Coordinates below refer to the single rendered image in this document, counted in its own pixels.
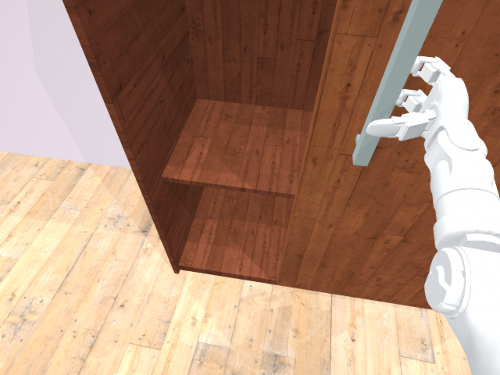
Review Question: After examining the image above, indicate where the robot right forearm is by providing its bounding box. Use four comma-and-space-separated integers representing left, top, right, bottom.
424, 117, 500, 253

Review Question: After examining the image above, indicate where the right robot upper arm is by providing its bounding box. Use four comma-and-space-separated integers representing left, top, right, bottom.
424, 245, 500, 375

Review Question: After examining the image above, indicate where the robot right hand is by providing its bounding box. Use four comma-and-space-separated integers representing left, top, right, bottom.
366, 56, 469, 141

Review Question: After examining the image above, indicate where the handle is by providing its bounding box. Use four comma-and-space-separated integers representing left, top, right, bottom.
352, 0, 443, 166

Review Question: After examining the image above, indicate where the wardrobe door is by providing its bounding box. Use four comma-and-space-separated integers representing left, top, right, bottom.
277, 0, 500, 309

